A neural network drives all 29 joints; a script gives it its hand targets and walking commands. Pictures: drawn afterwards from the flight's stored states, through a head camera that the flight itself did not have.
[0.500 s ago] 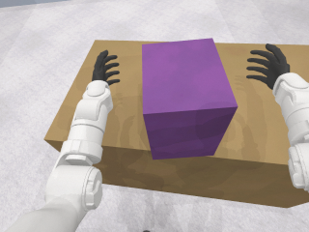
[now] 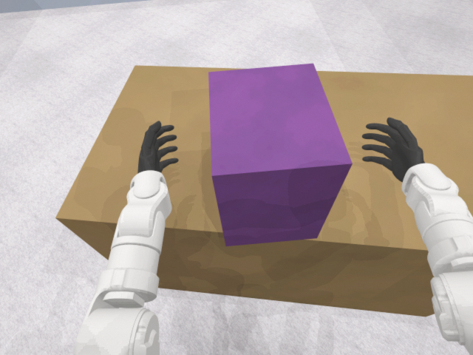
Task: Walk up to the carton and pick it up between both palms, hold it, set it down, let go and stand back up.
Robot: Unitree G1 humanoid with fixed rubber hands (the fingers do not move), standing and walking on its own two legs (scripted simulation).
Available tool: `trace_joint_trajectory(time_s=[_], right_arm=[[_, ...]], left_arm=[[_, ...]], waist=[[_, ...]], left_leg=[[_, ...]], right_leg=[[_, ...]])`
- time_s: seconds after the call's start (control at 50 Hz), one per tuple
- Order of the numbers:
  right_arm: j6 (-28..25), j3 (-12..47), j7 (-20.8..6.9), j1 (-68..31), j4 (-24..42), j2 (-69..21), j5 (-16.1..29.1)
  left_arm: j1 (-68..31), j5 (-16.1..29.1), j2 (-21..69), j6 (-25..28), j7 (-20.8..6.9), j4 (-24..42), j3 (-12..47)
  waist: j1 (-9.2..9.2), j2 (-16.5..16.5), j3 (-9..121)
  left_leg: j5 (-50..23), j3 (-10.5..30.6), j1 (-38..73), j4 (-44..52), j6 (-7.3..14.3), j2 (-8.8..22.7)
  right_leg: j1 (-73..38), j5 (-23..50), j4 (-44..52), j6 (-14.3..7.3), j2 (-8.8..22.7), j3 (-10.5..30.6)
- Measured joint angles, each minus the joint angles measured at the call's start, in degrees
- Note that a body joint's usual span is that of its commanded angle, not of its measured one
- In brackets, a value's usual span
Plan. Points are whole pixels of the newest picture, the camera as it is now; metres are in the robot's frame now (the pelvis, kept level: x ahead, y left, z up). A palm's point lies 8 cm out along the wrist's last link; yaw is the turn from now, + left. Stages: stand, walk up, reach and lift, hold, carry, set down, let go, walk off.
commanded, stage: set down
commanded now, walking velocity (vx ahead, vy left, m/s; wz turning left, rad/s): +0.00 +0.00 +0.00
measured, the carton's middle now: (266, 161) +0.48 +0.00 +0.00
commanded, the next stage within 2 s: let go in 2.00 s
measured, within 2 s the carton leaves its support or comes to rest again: neither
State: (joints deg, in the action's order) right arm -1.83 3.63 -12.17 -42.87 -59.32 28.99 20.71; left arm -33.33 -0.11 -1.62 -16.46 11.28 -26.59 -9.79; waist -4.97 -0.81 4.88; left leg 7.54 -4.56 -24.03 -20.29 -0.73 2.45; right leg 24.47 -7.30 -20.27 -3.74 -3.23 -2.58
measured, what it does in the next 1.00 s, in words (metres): stands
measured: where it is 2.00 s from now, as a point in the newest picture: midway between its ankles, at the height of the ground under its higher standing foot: outside the picture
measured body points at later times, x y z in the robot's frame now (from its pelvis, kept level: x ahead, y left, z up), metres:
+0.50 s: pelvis +0.01 +0.01 +0.00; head +0.05 +0.00 +0.45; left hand +0.35 +0.17 +0.03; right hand +0.36 -0.26 +0.01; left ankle +0.01 +0.13 -0.74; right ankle +0.02 -0.07 -0.74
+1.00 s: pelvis +0.02 +0.00 -0.01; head +0.05 +0.00 +0.44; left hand +0.29 +0.17 -0.03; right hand +0.29 -0.27 -0.04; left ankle +0.01 +0.13 -0.74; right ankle +0.02 -0.07 -0.74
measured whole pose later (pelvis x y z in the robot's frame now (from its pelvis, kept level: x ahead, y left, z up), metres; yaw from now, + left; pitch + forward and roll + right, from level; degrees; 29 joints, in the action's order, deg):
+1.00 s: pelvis +0.02 +0.00 -0.01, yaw -1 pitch +6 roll +1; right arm -28.1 8.4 -15.3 -10.9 -60.8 25.7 26.9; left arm -2.4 -3.0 2.2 12.3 13.2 -31.1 -1.0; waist -2.3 0.9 2.6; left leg 13.7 -5.4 -18.7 -26.9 -0.8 2.8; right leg 19.8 -13.4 -27.4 -4.0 -3.3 -1.5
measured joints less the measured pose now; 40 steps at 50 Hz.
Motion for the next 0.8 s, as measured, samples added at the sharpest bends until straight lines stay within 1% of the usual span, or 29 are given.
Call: trace_joint_trajectory(time_s=[0.16,0.28,0.44,0.58,0.7,0.8], right_arm=[[-4.5,-1.0,-1.4,7.8,2.4,0.1,0.5],[-7.6,-0.8,-2.6,12.7,3.0,-0.4,1.3],[-11.3,0.1,-3.0,17.0,3.5,-1.2,2.3],[-14.4,1.8,-2.6,20.7,3.8,-1.8,2.9],[-17.7,2.6,-2.4,24.1,3.7,-2.4,3.5],[-20.5,2.9,-2.8,26.2,1.9,-2.5,4.2]], left_arm=[[8.9,-0.5,0.5,3.1,-0.3,3.8,2.7],[13.8,-1.4,2.1,6.2,0.6,4.1,4.6],[15.7,-1.8,2.9,10.9,2.1,2.9,6.1],[18.4,-2.4,3.9,14.2,1.7,1.3,5.8],[23.0,-2.7,4.2,17.6,1.5,0.4,6.1],[26.2,-2.7,4.0,21.2,2.0,-0.5,7.2]], waist=[[1.58,0.7,-0.9],[2.37,1.3,-1.5],[2.33,1.1,-2.0],[1.84,0.7,-2.1],[1.96,1.1,-2.5],[2.22,1.6,-2.8]], left_leg=[[0.9,0.3,2.7,-0.1,0.0,-0.1],[1.5,-0.1,3.6,-0.7,0.1,0.0],[2.3,-1.0,3.5,-1.9,0.3,0.1],[2.8,-1.6,4.7,-2.0,0.3,0.2],[3.5,-1.4,5.9,-2.5,0.1,0.3],[4.2,-1.1,6.0,-3.6,-0.1,0.4]], right_leg=[[-3.1,-0.7,0.5,-0.1,0.0,-0.2],[-3.8,-1.1,-0.2,-0.1,0.0,0.2],[-3.2,-1.8,-1.9,0.0,-0.1,1.1],[-3.9,-2.3,-2.3,0.1,-0.2,1.7],[-5.2,-3.1,-2.8,-0.1,-0.3,1.6],[-5.5,-3.9,-3.8,-0.3,-0.3,1.3]])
